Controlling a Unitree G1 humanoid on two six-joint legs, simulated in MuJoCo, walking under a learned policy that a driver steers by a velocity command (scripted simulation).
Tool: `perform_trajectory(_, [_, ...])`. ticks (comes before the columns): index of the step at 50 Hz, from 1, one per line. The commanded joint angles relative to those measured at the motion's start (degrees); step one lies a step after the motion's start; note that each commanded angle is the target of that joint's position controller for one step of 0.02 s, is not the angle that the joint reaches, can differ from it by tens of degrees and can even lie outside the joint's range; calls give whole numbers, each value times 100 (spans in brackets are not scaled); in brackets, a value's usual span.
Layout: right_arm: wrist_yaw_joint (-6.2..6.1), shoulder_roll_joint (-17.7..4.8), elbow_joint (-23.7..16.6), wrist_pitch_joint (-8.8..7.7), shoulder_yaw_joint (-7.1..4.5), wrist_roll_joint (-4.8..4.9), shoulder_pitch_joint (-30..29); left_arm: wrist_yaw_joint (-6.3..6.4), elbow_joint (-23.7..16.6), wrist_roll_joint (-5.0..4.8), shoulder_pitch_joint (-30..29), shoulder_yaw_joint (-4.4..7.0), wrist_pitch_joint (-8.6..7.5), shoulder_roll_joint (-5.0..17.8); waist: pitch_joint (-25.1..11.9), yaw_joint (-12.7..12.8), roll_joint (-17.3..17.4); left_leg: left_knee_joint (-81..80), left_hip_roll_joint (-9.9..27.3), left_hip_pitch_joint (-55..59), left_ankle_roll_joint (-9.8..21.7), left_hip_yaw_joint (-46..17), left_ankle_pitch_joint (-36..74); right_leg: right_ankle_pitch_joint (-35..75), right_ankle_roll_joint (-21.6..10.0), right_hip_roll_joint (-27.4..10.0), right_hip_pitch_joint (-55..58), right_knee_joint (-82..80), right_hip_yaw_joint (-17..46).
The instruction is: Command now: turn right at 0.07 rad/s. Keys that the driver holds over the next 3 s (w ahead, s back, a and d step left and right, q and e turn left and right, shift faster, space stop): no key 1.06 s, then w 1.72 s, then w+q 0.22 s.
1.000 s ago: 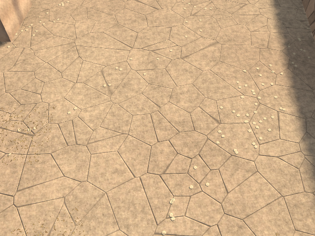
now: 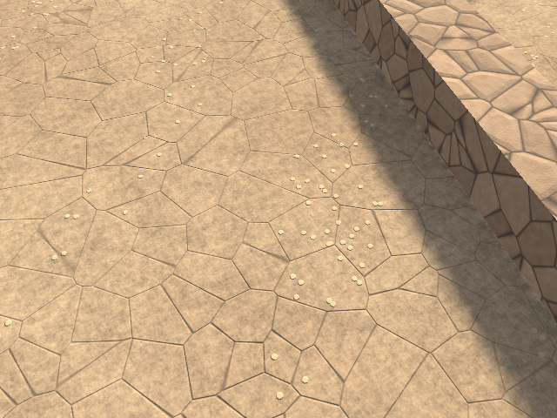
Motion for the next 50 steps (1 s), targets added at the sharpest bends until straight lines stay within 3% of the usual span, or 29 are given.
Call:
perform_trajectory(1, [-24,-589,-76,-23,-136,-1,94,-12,-128,0,-200,34,-191,569,-211,-63,-514,-649,413,442,51,-532,354,1147,-352,-996,-300,-509,852])
perform_trajectory(3, [0,-718,62,-7,-186,-18,28,22,73,14,-37,6,-226,582,-79,21,-550,-629,505,554,89,-578,754,855,-204,-753,-389,-610,685])
perform_trajectory(9, [0,-545,572,-9,-129,-12,188,57,476,-18,138,-40,-259,539,62,19,-205,-787,545,472,24,-601,628,586,-230,-705,-387,-691,636])
perform_trajectory(22, [-40,-382,1260,-7,-38,-4,325,73,993,-19,416,-137,-304,350,64,18,-34,-774,593,484,5,-611,560,479,-259,-637,-506,-734,571])
perform_trajectory(50, [-119,-15,1741,-22,32,5,593,126,1339,-10,1037,-186,-326,-68,133,51,-21,-639,607,350,28,-588,725,840,-247,-594,-456,-538,442])
Next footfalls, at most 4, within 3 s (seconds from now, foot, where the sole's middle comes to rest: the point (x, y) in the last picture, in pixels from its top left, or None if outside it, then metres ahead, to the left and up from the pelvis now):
1.82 right None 0.45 -0.03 -0.78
2.36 left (238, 317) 0.76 0.12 -0.78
2.92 right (300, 227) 1.06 -0.05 -0.78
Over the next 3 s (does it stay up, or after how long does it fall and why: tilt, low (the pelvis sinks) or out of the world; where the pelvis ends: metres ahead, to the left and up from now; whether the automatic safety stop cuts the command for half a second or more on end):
stays up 0.94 0.02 -0.01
